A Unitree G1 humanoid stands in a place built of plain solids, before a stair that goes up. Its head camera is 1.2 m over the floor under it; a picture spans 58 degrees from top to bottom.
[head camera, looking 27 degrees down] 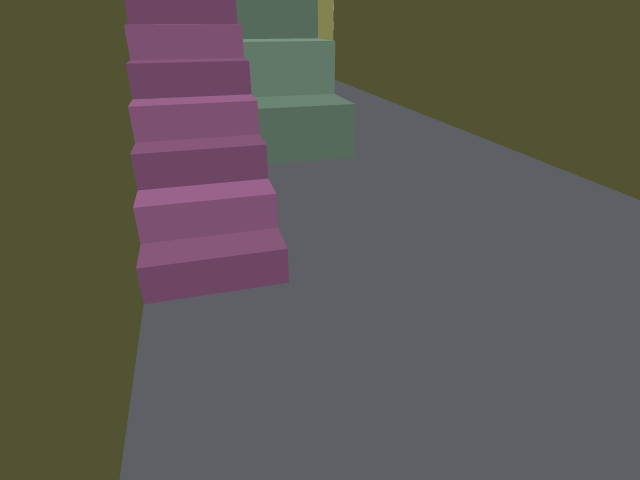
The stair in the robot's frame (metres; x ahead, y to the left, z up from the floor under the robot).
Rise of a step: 0.20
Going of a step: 0.25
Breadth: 0.70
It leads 16 degrees to the left of straight ahead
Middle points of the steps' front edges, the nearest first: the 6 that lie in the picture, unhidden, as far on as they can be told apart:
1.78 0.50 0.20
2.02 0.56 0.39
2.26 0.63 0.59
2.50 0.70 0.78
2.74 0.77 0.98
2.98 0.84 1.17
